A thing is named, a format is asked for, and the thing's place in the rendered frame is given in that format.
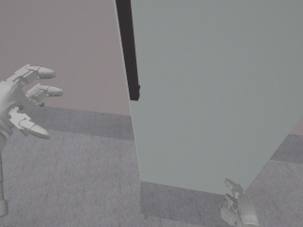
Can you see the handle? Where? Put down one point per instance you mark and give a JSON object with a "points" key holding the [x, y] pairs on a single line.
{"points": [[126, 27]]}

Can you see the left robot forearm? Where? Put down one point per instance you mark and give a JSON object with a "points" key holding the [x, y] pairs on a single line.
{"points": [[5, 133]]}

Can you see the fridge door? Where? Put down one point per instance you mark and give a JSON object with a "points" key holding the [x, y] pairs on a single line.
{"points": [[221, 87]]}

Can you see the robot right hand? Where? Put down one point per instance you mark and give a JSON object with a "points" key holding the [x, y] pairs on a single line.
{"points": [[243, 211]]}

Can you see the robot left hand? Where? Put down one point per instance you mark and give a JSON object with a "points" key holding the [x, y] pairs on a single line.
{"points": [[12, 96]]}

